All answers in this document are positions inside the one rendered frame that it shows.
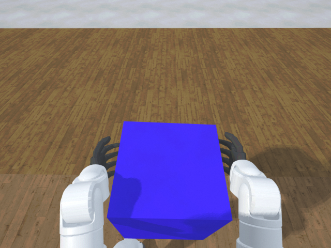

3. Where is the carton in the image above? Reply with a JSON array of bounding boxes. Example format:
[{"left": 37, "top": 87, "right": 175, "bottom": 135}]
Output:
[{"left": 107, "top": 121, "right": 232, "bottom": 240}]

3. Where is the right robot hand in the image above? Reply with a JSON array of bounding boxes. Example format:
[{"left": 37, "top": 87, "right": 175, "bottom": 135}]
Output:
[{"left": 218, "top": 132, "right": 246, "bottom": 175}]

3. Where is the left robot forearm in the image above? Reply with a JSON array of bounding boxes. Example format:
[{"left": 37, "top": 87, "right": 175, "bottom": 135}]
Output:
[{"left": 59, "top": 164, "right": 110, "bottom": 248}]

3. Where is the left robot hand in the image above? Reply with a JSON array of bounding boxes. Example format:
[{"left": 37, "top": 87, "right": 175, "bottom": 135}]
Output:
[{"left": 90, "top": 136, "right": 120, "bottom": 178}]

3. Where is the right robot forearm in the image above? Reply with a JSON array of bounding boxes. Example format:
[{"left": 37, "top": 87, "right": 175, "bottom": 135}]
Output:
[{"left": 230, "top": 160, "right": 283, "bottom": 248}]

